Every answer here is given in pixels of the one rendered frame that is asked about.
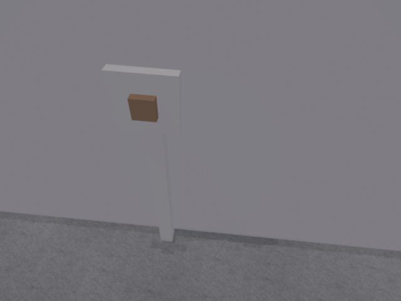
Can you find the panel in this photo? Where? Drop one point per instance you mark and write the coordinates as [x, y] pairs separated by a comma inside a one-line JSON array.
[[165, 84]]

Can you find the button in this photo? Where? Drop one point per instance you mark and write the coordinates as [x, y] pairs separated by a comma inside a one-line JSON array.
[[143, 107]]

